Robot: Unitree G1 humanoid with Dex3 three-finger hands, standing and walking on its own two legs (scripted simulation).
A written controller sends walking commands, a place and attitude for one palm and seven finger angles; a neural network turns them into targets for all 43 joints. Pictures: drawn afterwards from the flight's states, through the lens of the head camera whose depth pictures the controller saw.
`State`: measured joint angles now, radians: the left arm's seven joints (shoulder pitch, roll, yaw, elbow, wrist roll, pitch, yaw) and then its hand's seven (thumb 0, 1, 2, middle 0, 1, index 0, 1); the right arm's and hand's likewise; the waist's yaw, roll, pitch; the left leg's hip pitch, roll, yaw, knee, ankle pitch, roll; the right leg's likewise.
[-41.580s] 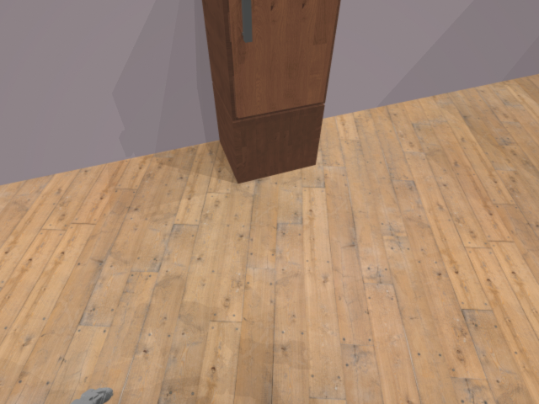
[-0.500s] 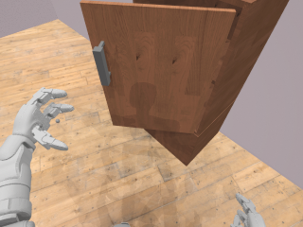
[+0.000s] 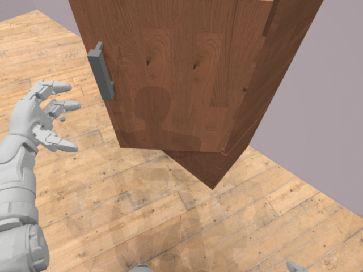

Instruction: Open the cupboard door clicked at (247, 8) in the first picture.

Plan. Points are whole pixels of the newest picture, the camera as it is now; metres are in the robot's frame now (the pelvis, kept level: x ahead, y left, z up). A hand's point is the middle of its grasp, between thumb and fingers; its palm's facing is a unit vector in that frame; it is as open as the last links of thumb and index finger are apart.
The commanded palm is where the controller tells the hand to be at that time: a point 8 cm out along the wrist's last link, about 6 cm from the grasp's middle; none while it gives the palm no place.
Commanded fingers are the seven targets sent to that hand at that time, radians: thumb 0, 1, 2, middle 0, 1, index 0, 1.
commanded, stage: move the hooked fingers beside the handle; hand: left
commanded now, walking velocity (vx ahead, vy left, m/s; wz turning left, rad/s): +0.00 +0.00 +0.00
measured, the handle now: (104, 71) +0.57 +0.21 +0.10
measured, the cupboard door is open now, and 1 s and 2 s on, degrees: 39 39 39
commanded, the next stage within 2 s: none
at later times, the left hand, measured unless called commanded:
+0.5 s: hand (73, 97) +0.46 +0.25 +0.12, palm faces -0.03 -1.00 +0.02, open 14.0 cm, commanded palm +0.45 +0.31 +0.11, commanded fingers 0.00 -0.50 0.30 -0.30 -1.20 -0.30 -1.20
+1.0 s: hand (78, 77) +0.53 +0.26 +0.11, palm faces -0.02 -1.00 +0.00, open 14.0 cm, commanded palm +0.51 +0.30 +0.10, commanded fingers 0.00 -0.50 0.30 -0.30 -1.20 -0.30 -1.20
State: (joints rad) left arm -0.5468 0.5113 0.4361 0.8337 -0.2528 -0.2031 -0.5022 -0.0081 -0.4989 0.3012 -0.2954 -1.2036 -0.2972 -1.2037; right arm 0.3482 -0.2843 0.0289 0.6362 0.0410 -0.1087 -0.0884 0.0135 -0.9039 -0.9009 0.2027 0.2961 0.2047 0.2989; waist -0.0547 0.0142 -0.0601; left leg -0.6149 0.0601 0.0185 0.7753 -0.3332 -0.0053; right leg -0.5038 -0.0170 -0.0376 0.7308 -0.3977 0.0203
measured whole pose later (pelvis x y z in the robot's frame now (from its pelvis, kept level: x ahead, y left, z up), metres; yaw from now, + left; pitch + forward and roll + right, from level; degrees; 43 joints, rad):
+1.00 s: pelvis +0.00 +0.01 -0.02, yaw -3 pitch +21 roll -4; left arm -1.05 0.82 0.52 1.29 -0.08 -0.25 -0.48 -0.01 -0.50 0.30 -0.30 -1.20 -0.30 -1.20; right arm 0.45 -0.29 0.05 0.63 0.01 0.04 -0.07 0.01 -0.90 -0.90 0.20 0.30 0.21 0.30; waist -0.20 0.02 -0.07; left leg -0.91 0.10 0.01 0.92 -0.38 0.00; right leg -0.79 0.02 -0.03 0.83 -0.41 0.03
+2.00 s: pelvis +0.00 +0.00 -0.03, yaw -3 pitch +21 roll -4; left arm -1.02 0.83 0.55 1.29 -0.08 -0.27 -0.48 -0.01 -0.50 0.30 -0.30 -1.20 -0.30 -1.20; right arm 0.45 -0.29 0.05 0.62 0.02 0.07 -0.06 0.01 -0.90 -0.90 0.20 0.30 0.21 0.30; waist -0.21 0.02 -0.08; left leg -0.92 0.11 0.00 0.95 -0.39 -0.01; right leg -0.79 0.03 -0.04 0.85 -0.42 0.02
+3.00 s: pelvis +0.00 +0.00 -0.02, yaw -2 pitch +19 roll -4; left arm -0.98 0.65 0.44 1.22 -0.10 -0.27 -0.37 -0.01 -0.50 0.30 -0.30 -1.20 -0.30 -1.20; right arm 0.42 -0.28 0.03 0.63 0.01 0.06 -0.04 0.01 -0.91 -0.90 0.20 0.30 0.20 0.30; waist -0.18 0.03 -0.09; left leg -0.87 0.09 -0.01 0.93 -0.39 -0.01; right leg -0.75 0.02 -0.04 0.85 -0.44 0.02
